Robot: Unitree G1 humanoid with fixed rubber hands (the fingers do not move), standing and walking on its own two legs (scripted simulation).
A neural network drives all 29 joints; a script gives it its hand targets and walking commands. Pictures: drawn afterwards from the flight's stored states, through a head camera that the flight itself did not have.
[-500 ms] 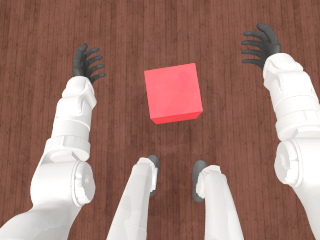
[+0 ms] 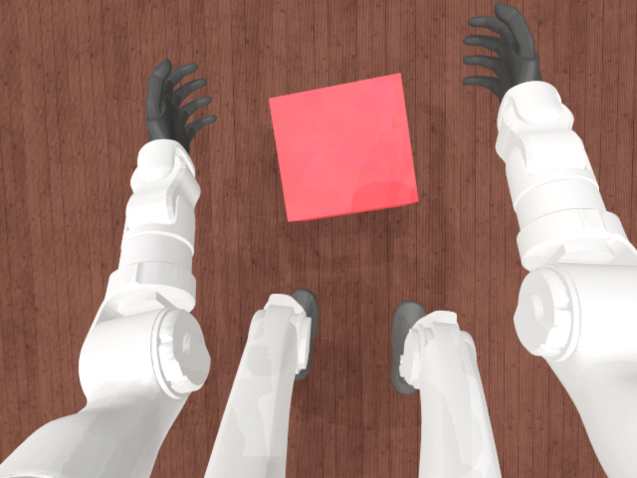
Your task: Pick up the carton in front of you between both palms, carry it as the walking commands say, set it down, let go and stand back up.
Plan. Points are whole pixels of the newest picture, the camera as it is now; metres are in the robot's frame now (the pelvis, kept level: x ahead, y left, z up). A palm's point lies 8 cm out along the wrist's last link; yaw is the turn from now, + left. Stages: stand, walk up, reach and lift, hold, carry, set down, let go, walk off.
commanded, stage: reach and lift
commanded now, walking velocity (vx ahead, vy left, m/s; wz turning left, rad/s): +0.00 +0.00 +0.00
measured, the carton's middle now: (345, 160) +0.49 +0.04 -0.45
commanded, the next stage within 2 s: none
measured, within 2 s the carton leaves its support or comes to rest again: leaves its support in 1.38 s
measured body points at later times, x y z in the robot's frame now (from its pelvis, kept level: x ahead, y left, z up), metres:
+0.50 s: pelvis -0.06 +0.00 -0.18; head +0.31 +0.01 +0.06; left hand +0.46 +0.23 -0.36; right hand +0.54 -0.14 -0.36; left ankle +0.06 +0.13 -0.54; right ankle +0.06 -0.12 -0.54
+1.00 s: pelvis -0.06 +0.00 -0.20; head +0.32 +0.01 +0.04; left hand +0.46 +0.22 -0.39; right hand +0.54 -0.12 -0.38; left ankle +0.06 +0.13 -0.54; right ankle +0.06 -0.12 -0.54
